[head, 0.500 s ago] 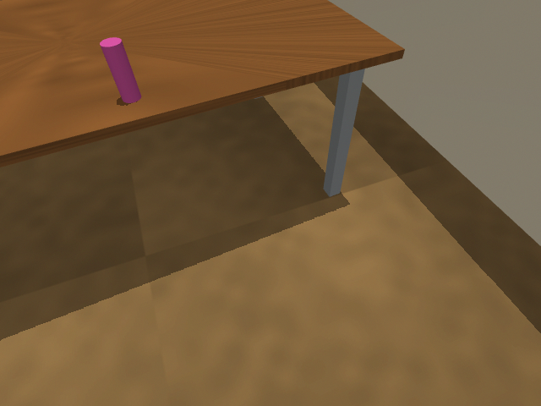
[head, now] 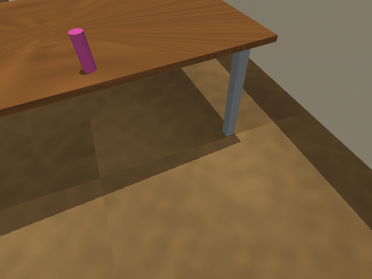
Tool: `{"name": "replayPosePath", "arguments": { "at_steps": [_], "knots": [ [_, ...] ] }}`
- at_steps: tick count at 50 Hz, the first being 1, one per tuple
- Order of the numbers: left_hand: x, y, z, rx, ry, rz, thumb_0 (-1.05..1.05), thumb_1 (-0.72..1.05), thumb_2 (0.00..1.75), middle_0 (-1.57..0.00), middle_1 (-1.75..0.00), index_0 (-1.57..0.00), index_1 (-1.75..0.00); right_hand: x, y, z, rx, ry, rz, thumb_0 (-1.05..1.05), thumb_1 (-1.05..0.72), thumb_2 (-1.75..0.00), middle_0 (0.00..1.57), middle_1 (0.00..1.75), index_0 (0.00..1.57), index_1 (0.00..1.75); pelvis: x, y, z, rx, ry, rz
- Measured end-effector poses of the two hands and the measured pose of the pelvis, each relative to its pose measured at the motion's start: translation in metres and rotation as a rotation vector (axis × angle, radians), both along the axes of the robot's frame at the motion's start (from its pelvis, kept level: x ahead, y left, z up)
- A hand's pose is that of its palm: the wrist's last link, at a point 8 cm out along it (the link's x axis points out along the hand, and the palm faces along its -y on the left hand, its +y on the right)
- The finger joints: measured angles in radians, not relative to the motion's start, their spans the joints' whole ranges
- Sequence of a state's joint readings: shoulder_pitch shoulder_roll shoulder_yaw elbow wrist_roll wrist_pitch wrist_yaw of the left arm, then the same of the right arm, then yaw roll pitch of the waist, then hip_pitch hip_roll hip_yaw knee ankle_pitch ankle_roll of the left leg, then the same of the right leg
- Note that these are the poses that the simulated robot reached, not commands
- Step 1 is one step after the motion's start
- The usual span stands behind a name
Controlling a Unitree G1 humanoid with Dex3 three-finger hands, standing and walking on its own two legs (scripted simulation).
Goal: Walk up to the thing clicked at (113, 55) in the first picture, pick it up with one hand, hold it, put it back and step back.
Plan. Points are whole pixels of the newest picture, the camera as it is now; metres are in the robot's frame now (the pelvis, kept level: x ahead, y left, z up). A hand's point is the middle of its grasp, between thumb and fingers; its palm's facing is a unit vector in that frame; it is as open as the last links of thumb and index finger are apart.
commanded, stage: stand
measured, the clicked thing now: (83, 51) +0.89 +0.45 +0.03
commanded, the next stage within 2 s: walk up in 0.62 s
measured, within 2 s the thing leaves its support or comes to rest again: neither
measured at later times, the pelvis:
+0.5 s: pelvis +0.00 +0.00 +0.00, yaw +0 degrees
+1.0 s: pelvis +0.03 +0.11 -0.04, yaw +13 degrees
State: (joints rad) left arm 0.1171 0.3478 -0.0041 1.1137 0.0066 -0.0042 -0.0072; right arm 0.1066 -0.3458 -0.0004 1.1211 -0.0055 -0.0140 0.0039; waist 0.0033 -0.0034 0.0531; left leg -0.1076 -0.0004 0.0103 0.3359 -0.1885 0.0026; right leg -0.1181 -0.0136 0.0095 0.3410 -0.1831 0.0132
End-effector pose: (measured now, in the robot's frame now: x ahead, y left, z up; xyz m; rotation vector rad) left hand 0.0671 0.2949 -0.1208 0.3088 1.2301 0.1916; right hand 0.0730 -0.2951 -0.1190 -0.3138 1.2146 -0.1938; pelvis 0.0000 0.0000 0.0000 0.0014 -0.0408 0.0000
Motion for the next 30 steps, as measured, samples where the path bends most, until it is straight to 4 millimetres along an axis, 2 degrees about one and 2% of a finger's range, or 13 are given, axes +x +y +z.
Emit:
{"name": "replayPosePath", "arguments": {
  "at_steps": [30],
  "knots": [
    [0.0008, 0.0003, 0.0001, 0.001, 0.006, -0.002, 0.00, 0.91, 0.90, -0.21, -0.30, -0.20, -0.30, 0.0000, -0.0013, 0.0005, -0.004, 0.010, 0.000, 0.00, -0.91, -0.90, 0.21, 0.30, 0.21, 0.30, 0.0031, 0.0001, 0.0005, -0.001, 0.004, 0.002]
  ]
}}
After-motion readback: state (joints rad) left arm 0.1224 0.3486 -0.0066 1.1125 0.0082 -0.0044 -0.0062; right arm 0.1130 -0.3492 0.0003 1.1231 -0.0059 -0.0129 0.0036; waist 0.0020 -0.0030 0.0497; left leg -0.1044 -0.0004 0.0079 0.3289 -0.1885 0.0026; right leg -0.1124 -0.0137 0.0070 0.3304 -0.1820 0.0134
